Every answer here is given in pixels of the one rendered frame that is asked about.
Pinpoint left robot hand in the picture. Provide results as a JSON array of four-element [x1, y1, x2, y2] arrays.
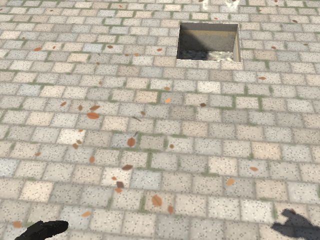
[[14, 220, 69, 240]]

